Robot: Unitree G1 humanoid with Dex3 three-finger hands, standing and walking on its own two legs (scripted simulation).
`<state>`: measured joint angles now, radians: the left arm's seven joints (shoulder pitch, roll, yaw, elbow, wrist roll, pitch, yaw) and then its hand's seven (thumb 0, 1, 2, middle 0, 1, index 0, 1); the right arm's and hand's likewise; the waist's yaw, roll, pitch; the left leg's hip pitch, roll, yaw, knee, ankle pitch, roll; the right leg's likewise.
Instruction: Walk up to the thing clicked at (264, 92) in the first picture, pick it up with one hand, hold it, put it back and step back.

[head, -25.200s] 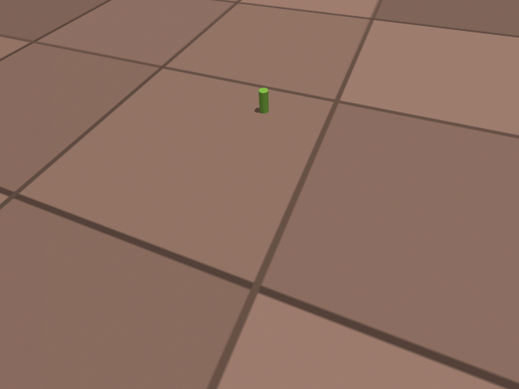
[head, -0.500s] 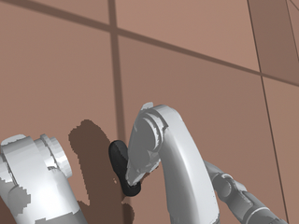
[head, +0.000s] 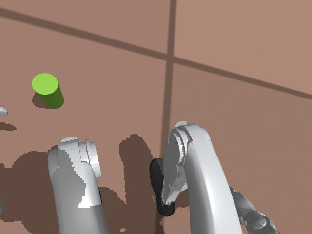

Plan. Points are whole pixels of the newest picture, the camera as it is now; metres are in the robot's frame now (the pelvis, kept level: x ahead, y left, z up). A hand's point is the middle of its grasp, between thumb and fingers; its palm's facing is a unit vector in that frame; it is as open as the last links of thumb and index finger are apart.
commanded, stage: home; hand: left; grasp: from the side
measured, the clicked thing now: (50, 93) +0.48 +0.26 -0.26
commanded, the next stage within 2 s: none
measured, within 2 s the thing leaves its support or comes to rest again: neither
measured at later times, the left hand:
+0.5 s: hand out of the picture +0.31 +0.32 +0.09, palm faces +0.25 -0.86 -0.45, open 17.1 cm
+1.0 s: hand out of the picture +0.24 +0.23 +0.29, palm faces +0.27 -0.90 -0.34, open 17.4 cm
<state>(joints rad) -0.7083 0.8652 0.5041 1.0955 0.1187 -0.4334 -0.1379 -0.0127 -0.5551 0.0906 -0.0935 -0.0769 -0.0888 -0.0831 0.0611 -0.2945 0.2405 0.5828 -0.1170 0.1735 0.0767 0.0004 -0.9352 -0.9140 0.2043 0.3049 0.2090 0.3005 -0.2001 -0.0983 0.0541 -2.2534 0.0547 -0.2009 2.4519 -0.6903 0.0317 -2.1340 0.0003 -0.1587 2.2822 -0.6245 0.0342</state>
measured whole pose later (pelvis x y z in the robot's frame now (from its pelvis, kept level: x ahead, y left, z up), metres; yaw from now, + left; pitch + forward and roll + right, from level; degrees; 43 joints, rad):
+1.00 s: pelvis +0.09 +0.00 +0.36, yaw +11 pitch +14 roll -2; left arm 0.33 0.25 0.01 0.14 -0.02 0.23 0.18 -0.01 -0.53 0.07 -0.06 -0.06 -0.06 -0.06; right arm 0.27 -0.21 0.03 0.49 0.04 -0.02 -0.17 0.01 -0.90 -0.90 0.20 0.30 0.21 0.30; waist -0.05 0.04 -0.15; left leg -0.84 0.05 -0.02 1.11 -0.52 -0.01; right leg -0.81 -0.02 -0.06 1.06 -0.50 0.01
